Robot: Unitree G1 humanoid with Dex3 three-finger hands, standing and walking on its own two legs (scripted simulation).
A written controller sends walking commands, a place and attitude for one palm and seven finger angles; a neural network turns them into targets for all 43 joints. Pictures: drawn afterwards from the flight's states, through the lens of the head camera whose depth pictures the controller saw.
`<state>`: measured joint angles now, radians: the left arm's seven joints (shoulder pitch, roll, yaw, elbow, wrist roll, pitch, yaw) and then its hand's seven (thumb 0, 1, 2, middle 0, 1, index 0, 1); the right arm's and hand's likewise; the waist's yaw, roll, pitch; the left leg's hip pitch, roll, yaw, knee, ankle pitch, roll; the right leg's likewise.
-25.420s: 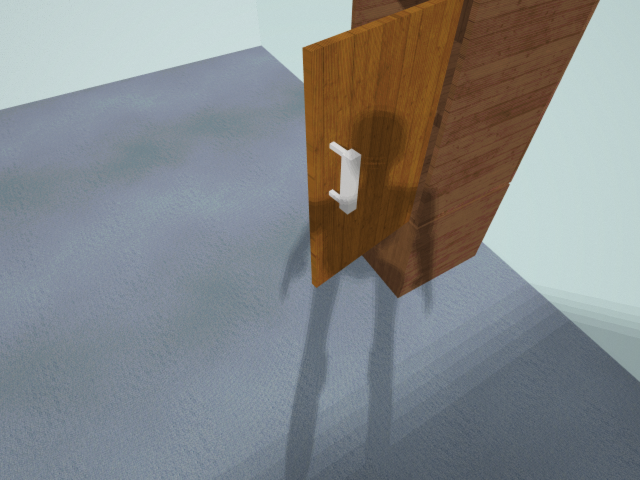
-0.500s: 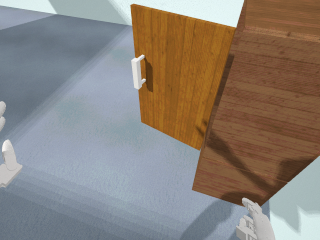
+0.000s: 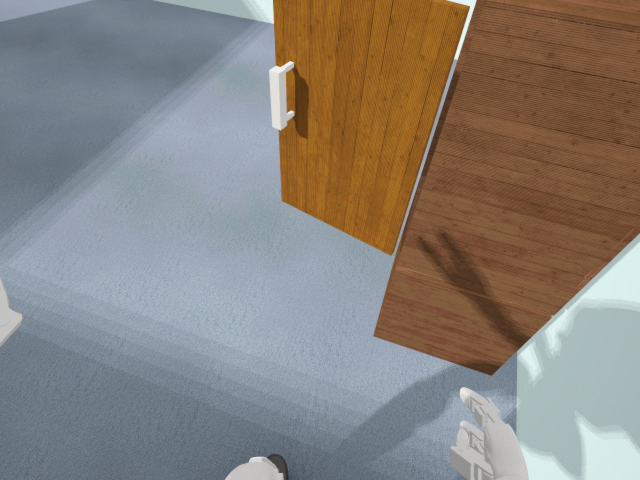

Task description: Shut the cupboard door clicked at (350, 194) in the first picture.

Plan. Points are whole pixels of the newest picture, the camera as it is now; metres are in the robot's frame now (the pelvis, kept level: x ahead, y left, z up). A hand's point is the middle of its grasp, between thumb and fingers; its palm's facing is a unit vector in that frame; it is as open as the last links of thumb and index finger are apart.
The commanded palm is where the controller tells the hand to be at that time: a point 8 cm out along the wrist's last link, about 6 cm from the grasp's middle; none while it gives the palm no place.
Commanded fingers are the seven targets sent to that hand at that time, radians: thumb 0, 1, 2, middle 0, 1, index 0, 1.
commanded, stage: stop stepping back and stand still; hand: left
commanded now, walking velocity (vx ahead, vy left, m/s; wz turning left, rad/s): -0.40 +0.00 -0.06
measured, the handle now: (284, 95) +0.83 +0.14 +0.03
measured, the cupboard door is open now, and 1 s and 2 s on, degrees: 77 77 77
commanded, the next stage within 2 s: let the arm hang, fingers relaxed in 0.80 s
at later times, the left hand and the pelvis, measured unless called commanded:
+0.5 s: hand out of the picture +0.11 +0.26 +0.18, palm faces +0.40 -0.80 -0.44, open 7.4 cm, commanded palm +0.05 +0.31 +0.20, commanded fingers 0.00 0.90 0.90 -0.20 -0.30 -0.20 -0.30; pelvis -0.09 +0.00 +0.02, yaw +1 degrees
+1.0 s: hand (66, 445) +0.14 +0.25 +0.07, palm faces +0.19 -0.86 -0.48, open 7.4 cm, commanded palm none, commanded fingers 0.00 0.90 0.90 -0.20 -0.30 -0.20 -0.30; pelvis -0.08 +0.02 +0.00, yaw +1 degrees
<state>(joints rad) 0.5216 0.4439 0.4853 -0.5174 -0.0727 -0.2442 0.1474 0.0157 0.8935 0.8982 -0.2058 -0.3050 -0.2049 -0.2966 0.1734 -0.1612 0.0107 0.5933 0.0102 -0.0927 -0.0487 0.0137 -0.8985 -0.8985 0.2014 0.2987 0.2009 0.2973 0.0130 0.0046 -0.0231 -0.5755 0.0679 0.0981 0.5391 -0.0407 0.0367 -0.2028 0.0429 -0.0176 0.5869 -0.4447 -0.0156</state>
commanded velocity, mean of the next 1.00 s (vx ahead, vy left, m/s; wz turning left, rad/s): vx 0.13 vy -0.01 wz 0.00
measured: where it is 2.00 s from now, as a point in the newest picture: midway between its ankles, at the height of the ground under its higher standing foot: outside the picture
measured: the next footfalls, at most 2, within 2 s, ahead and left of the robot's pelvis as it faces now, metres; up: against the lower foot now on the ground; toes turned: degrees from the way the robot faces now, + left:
left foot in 0.14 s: +0.08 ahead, +0.10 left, +0.00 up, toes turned +0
left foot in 0.66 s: -0.03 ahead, +0.14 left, +0.00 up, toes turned +4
